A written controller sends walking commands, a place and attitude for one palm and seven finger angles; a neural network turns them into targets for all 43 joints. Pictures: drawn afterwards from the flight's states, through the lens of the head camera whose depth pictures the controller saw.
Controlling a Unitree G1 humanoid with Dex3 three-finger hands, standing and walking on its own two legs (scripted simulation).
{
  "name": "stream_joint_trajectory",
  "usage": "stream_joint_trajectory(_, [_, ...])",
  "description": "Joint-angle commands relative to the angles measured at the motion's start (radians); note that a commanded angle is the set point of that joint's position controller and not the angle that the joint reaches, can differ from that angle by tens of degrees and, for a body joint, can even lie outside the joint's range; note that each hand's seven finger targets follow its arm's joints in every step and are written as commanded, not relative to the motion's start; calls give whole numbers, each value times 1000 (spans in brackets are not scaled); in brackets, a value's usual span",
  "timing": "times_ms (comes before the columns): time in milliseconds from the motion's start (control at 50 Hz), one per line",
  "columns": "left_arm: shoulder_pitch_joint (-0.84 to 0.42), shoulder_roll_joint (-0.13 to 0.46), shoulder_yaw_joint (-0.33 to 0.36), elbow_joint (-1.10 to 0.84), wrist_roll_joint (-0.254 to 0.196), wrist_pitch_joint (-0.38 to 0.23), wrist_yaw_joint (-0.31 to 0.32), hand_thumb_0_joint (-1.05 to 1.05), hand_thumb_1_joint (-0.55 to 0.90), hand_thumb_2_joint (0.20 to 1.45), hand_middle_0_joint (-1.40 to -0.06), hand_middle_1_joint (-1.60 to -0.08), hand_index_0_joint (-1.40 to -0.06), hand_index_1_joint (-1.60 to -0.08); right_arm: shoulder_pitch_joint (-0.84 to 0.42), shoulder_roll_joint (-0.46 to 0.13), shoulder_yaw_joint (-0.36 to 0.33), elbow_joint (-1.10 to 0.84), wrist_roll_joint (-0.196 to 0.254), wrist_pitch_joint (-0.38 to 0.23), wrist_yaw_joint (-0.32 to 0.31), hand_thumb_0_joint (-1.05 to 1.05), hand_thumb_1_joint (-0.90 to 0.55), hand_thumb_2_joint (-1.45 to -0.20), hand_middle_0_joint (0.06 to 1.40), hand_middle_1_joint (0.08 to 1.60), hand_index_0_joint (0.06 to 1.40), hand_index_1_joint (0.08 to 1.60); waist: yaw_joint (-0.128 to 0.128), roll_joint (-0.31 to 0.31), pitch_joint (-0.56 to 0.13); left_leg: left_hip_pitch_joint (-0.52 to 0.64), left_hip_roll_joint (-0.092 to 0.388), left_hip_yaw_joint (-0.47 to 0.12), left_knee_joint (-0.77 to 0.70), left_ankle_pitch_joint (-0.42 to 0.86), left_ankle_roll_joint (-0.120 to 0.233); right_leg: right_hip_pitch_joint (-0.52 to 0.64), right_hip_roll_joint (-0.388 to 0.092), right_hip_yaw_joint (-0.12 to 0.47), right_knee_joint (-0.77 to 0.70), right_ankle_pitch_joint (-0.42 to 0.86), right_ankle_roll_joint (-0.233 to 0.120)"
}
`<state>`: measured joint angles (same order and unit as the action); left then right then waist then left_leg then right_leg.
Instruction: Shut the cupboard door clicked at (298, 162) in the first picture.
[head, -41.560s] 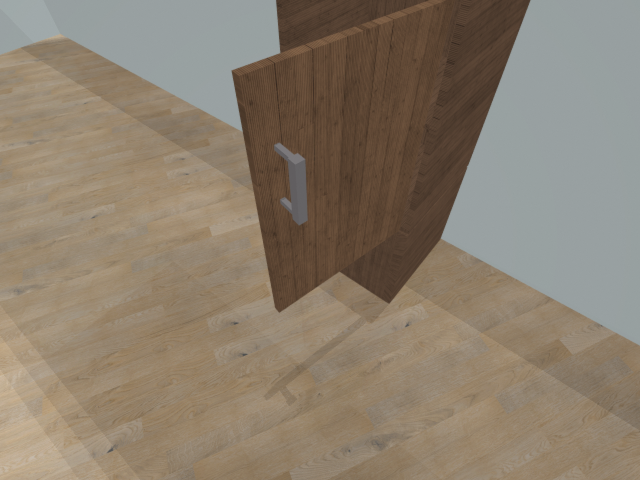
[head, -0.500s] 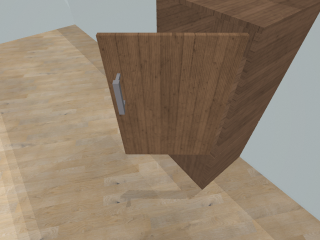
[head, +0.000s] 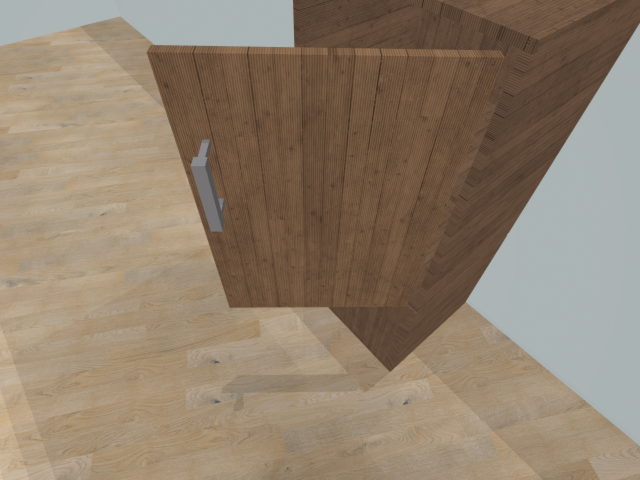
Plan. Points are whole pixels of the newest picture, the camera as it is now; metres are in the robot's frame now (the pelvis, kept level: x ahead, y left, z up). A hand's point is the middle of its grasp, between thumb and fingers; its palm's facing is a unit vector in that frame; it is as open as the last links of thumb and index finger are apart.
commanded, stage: come to a stop and stand still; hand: left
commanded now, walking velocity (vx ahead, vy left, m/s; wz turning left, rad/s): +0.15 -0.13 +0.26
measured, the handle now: (211, 187) +0.48 +0.19 +0.08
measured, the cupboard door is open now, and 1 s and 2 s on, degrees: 51 51 51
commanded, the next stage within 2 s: look again from close up in 1.22 s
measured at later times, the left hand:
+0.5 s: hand out of the picture +0.06 +0.16 -0.17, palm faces +0.11 -0.97 -0.19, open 7.3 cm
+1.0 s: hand out of the picture +0.03 +0.11 -0.15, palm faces +0.08 -0.97 -0.23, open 7.3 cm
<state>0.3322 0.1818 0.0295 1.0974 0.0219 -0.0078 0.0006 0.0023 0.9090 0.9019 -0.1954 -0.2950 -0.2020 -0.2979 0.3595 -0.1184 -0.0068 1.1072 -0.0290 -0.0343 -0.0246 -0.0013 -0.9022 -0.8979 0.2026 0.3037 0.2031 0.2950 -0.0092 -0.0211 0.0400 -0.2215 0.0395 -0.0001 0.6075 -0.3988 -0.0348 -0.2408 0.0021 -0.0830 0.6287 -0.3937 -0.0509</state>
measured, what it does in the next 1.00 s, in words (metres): steps on the spot: left foot, then right foot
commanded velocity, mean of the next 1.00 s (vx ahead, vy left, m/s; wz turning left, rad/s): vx -0.06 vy -0.01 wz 0.01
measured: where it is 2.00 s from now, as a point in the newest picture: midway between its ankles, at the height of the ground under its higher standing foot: outside the picture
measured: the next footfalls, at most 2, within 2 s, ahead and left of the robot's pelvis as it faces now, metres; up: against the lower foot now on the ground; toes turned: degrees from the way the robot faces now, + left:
left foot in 0.28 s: +0.15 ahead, +0.10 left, +0.00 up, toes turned +8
right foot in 0.62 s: +0.08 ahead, -0.17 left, +0.00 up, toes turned +2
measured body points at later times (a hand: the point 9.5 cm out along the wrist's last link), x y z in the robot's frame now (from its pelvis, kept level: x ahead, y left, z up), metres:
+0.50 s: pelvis +0.05 -0.01 +0.01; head +0.09 -0.01 +0.46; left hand +0.05 +0.21 -0.15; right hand +0.17 -0.22 -0.14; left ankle +0.11 +0.09 -0.72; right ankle +0.01 -0.14 -0.68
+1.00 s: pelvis -0.01 -0.07 +0.00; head -0.02 -0.09 +0.45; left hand +0.03 +0.16 -0.14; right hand +0.01 -0.30 -0.16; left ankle +0.07 +0.04 -0.72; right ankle +0.04 -0.17 -0.72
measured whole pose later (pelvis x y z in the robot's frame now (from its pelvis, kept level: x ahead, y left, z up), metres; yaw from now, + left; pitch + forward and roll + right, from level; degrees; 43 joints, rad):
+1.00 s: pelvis -0.01 -0.07 +0.00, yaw +3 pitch -3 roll +1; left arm 0.29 0.17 0.01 0.93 0.02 0.01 0.03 0.00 0.92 0.90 -0.20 -0.30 -0.20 -0.30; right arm 0.33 -0.18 -0.03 0.99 -0.03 0.05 0.01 0.00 -0.90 -0.90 0.20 0.30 0.20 0.29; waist -0.02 0.01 0.02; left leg -0.37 0.00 0.05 0.60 -0.30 0.02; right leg -0.31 0.00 -0.03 0.63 -0.32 -0.04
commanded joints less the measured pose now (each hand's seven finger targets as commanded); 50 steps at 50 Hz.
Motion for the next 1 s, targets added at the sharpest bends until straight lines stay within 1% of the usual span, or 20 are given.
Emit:
stream_joint_trajectory(0, [308, 167, 48, 23, 2, -43, 19, 0, 900, 900, -200, -300, -200, -300, -118, -77, -22, -113, 19, -20, -7, 0, -900, -900, 200, 300, 200, 300, 131, -238, -46, -437, -45, 82, 379, -196, 63, 357, -385, 400, -292, 550, -148])
stream_joint_trajectory(80, [212, 74, 18, 8, 12, -45, 42, 0, 900, 900, -200, -300, -200, -300, -149, -52, -32, -104, 8, -1, 10, 0, -900, -900, 200, 300, 200, 300, 67, -54, 51, -488, 15, 46, 501, -122, 57, 282, -299, 198, -256, 760, -176])
stream_joint_trajectory(220, [94, 65, -4, -22, -1, -33, 53, 0, 900, 900, -200, -300, -200, -300, -35, -22, -10, -39, 24, 8, 1, 0, -900, -900, 200, 300, 200, 300, -28, -131, -27, 18, -42, 115, -65, 327, 44, 84, -161, 16, -116, 911, -45])
stream_joint_trajectory(260, [131, 50, 0, -34, -17, -22, 59, 0, 900, 900, -200, -300, -200, -300, 48, -133, -33, -42, 15, 1, -12, 0, -900, -900, 200, 300, 200, 300, -45, 57, -145, 283, 149, -56, -61, 987, 147, -57, -100, -4, 70, 574, 35])
stream_joint_trajectory(280, [155, 16, -4, -47, -27, -13, 64, 0, 900, 900, -200, -300, -200, -300, 86, -186, -41, -47, 23, 2, -19, 0, -900, -900, 200, 300, 200, 300, -42, 221, -198, 297, 333, -231, -116, 1344, 277, -93, -39, -2, 236, -26, 62])
stream_joint_trajectory(300, [152, 25, 0, -61, -13, -4, 63, 0, 900, 900, -200, -300, -200, -300, 53, -194, -39, -59, 29, 9, -23, 0, -900, -900, 200, 300, 200, 300, -29, 234, -180, 237, 360, -213, -170, 1363, 323, -84, -23, 57, 363, -270, 46])
stream_joint_trajectory(360, [75, 20, 10, -63, -6, 29, 63, 0, 900, 900, -200, -300, -200, -300, -121, -148, -28, -106, 16, 16, -36, 0, -900, -900, 200, 300, 200, 300, 13, 188, -23, -19, 310, -176, -245, 974, 292, -103, -64, 114, 410, -196, 54])
stream_joint_trajectory(420, [93, -5, 13, -77, -3, 43, 50, 0, 900, 900, -200, -300, -200, -300, -173, -175, -47, -142, 6, 26, -29, 0, -900, -900, 200, 300, 200, 300, 37, 106, -56, -22, 272, -120, -243, 815, 263, -107, -49, 74, 367, -130, 62])
stream_joint_trajectory(540, [81, -12, 21, -119, 2, 39, 39, 0, 900, 900, -200, -300, -200, -300, -207, -191, -76, -186, -3, 49, -3, 0, -900, -900, 200, 300, 200, 300, 43, 183, -98, -119, 216, -91, -258, 316, 201, 5, -37, 18, 117, -30, 60])
stream_joint_trajectory(560, [128, 63, 5, -109, -2, 14, 56, 0, 900, 900, -200, -300, -200, -300, -251, -247, -94, -212, 24, 32, -9, 0, -900, -900, 200, 300, 200, 300, 82, -84, -133, 8, 179, -28, -12, 459, 101, -56, -81, 116, -247, 134, 59])
stream_joint_trajectory(580, [5, 133, 22, -198, 17, 8, 55, 0, 900, 900, -200, -300, -200, -300, -185, -132, -74, -259, 25, 43, 24, 0, -900, -900, 200, 300, 200, 300, 21, -299, -92, -229, 3, 76, 121, 47, 46, -28, -203, 314, -290, 93, -2])
stream_joint_trajectory(600, [-2, 154, 28, -227, 14, -12, 56, 0, 900, 900, -200, -300, -200, -300, -236, -120, -65, -279, 7, 50, 37, 0, -900, -900, 200, 300, 200, 300, 45, -179, -46, -278, -23, 50, 288, -77, 38, -75, -291, 408, -286, 251, -73])
stream_joint_trajectory(620, [-36, 172, 23, -231, 16, -32, 58, 0, 900, 900, -200, -300, -200, -300, -201, -100, -62, -274, 1, 51, 39, 0, -900, -900, 200, 300, 200, 300, 5, 26, -96, -231, -6, 25, 299, -51, 29, -31, -308, 348, -244, 419, -128])
stream_joint_trajectory(640, [-48, 203, 19, -235, 24, -26, 53, 0, 900, 900, -200, -300, -200, -300, -166, -66, -59, -272, 10, 50, 46, 0, -900, -900, 200, 300, 200, 300, -19, 76, -135, -131, -39, 65, 252, -45, 23, -96, -267, 275, -211, 330, -109])
stream_joint_trajectory(680, [-104, 183, 35, -248, 12, -30, 54, 0, 900, 900, -200, -300, -200, -300, -156, -115, -61, -281, 18, 55, 39, 0, -900, -900, 200, 300, 200, 300, -22, -271, -81, -170, -22, 45, 249, 13, 36, -99, -220, 247, -190, 321, -94])
stream_joint_trajectory(700, [-123, 165, 27, -253, 10, -24, 56, 0, 900, 900, -200, -300, -200, -300, -131, -122, -62, -277, 19, 53, 32, 0, -900, -900, 200, 300, 200, 300, -35, -296, -53, -116, -11, 44, 181, 33, 39, -154, -212, 215, -191, 254, -85])
stream_joint_trajectory(760, [-123, 125, 11, -264, 6, 5, 54, 0, 900, 900, -200, -300, -200, -300, -56, -130, -46, -229, 11, 44, 31, 0, -900, -900, 200, 300, 200, 300, -46, -22, 84, 12, 17, -11, -94, 70, 59, -346, -108, 148, -132, -151, -13])
stream_joint_trajectory(820, [-38, 104, 5, -246, 4, 24, 51, 0, 900, 900, -200, -300, -200, -300, -96, -172, -44, -226, -7, 36, 25, 0, -900, -900, 200, 300, 200, 300, 11, 298, 143, -323, 140, -270, -397, -299, 147, -106, 0, 51, 21, -120, 29])
stream_joint_trajectory(880, [66, 95, 10, -192, 3, 14, 34, 0, 900, 900, -200, -300, -200, -300, -152, -187, -42, -236, 0, 38, 18, 0, -900, -900, 200, 300, 200, 300, 68, 95, 62, -374, 93, -160, -315, -249, 125, 53, -18, 101, -44, -44, 18])
stream_joint_trajectory(980, [-81, 162, 20, -233, -2, 1, 40, 0, 900, 900, -200, -300, -200, -300, 8, -114, -37, -174, 1, 58, 22, 0, -900, -900, 200, 300, 200, 300, -32, -146, 3, -36, -38, 45, 110, 51, 41, -290, -229, 352, -423, -360, -81])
